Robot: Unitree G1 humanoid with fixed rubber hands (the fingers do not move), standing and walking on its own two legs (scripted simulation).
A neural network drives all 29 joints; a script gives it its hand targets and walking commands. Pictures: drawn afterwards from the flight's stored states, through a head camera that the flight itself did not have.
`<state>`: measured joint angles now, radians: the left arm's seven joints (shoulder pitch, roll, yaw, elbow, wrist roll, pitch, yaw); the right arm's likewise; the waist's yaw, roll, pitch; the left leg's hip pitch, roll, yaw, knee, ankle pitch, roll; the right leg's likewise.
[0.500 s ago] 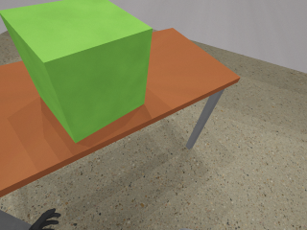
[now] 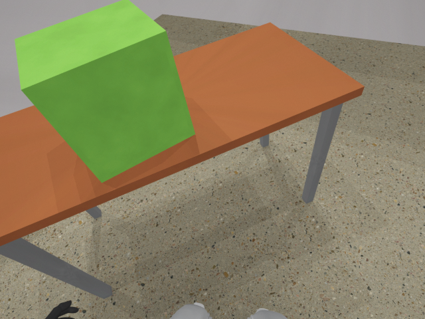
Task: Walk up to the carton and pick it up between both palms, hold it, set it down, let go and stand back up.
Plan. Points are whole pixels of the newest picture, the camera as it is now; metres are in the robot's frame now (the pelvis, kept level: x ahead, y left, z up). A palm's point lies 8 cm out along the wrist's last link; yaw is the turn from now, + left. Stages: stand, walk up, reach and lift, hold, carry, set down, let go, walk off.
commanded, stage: walk up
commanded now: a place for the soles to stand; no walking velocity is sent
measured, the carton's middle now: (114, 91) +0.65 +0.26 +0.10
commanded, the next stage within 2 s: none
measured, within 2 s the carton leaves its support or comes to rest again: neither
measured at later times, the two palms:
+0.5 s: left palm out of the picture -0.08 +0.19 -0.08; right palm out of the picture +0.00 -0.45 -0.16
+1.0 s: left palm out of the picture -0.15 +0.36 -0.11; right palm out of the picture -0.12 -0.30 -0.10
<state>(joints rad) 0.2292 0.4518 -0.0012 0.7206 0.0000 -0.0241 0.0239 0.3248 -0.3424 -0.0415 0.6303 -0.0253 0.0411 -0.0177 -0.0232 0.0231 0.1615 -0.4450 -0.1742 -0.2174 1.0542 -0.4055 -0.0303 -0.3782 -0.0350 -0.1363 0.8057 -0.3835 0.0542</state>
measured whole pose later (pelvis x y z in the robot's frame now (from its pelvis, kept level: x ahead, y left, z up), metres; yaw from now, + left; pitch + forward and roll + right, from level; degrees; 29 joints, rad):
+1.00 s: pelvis -0.21 +0.02 -0.03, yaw +13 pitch -6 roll -5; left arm 0.22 0.45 0.01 0.73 0.00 -0.03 0.08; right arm 0.39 -0.45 -0.09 0.68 -0.04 0.08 0.06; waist -0.08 0.04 0.16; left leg -0.43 -0.10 0.04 0.98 -0.48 -0.11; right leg -0.55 -0.10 -0.03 1.40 -0.55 0.02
